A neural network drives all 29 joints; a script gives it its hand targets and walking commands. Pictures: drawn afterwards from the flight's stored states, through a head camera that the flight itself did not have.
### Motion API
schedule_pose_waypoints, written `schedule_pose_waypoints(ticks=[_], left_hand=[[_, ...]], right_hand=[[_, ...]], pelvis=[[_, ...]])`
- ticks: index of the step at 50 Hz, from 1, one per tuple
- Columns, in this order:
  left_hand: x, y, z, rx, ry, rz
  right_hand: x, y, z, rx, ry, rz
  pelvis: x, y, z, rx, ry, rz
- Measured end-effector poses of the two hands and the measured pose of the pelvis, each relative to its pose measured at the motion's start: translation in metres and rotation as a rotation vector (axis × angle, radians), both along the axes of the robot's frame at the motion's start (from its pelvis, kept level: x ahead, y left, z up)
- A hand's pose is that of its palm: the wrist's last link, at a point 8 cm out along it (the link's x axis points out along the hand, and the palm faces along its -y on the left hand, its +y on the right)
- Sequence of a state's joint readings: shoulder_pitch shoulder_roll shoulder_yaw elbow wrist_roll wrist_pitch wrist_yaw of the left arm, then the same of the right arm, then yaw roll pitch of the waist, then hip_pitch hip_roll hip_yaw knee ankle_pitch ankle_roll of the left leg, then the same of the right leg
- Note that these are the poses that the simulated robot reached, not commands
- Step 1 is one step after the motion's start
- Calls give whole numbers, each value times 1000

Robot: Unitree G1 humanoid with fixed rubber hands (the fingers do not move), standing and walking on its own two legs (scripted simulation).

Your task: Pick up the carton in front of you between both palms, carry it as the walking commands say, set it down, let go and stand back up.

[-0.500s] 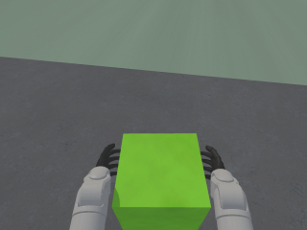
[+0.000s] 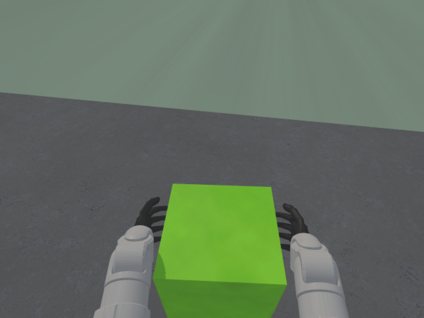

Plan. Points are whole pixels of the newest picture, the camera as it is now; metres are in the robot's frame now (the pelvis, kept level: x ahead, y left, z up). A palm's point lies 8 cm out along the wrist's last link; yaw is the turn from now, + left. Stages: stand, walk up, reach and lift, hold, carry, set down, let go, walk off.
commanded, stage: set down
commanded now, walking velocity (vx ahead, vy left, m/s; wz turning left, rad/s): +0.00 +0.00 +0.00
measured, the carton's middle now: (219, 258) +0.30 +0.00 -0.05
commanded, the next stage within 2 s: none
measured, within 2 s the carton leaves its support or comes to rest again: neither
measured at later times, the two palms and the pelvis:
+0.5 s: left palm (169, 250) +0.35 +0.13 -0.12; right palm (287, 261) +0.34 -0.17 -0.13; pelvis -0.02 +0.03 -0.05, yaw -1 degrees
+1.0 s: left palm (186, 263) +0.40 +0.11 -0.27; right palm (284, 277) +0.37 -0.19 -0.29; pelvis -0.05 +0.01 -0.20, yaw +2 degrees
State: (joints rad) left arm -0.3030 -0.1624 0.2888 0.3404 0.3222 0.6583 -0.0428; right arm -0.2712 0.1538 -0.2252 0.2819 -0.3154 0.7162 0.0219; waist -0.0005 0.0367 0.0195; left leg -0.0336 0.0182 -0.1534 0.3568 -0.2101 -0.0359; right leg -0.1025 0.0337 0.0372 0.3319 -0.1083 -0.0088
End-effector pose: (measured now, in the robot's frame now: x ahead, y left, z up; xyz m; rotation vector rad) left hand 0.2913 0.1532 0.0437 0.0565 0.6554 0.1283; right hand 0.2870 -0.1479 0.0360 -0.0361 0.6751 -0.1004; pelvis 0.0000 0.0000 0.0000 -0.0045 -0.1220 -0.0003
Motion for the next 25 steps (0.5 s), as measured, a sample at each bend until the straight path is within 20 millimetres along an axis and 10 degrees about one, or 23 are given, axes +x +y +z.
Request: schedule_pose_waypoints(ticks=[12,25], left_hand=[[35,-3,-36,7,31,8],[61,-21,-165,-13,57,-4]], right_hand=[[33,1,-37,11,32,-56],[49,-18,-169,8,57,-77]], pelvis=[[-7,17,-14,-2,93,-7],[-16,26,-51,28,509,-23]])
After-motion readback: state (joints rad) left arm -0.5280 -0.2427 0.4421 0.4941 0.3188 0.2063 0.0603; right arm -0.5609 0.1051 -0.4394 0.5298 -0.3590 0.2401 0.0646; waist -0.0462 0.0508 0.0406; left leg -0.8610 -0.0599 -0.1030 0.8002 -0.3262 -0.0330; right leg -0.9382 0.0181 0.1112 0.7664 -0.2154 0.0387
